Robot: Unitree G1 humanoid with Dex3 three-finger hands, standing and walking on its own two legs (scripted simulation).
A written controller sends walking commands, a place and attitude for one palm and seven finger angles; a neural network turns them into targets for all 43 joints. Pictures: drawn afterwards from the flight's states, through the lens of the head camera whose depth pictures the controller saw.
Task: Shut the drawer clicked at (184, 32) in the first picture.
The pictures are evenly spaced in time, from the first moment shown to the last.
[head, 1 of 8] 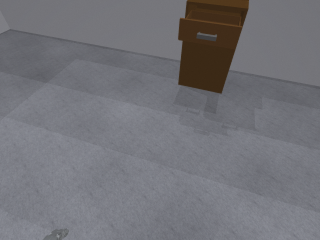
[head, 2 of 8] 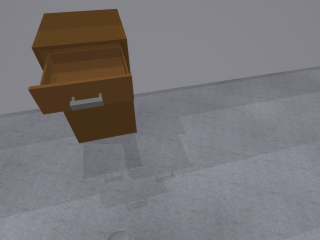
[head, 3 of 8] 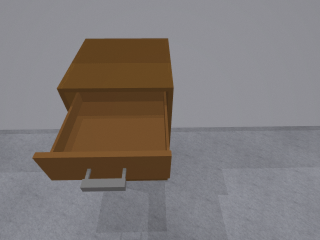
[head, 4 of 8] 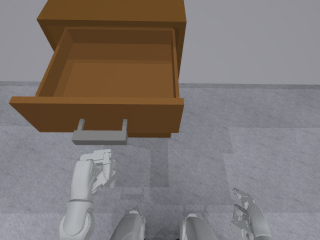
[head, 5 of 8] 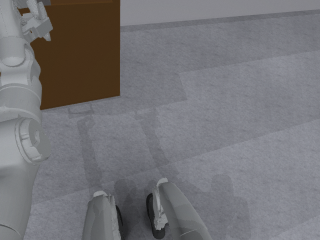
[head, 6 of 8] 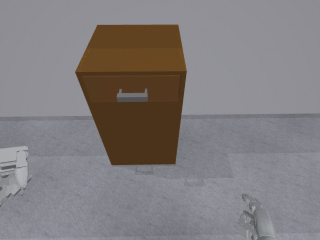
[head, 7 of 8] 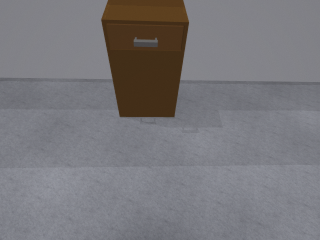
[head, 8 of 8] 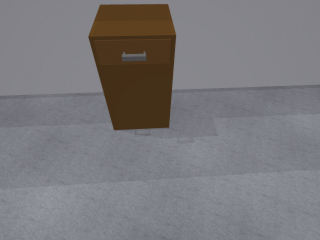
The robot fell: no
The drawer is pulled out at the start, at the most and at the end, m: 0.30 0.30 0.00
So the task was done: yes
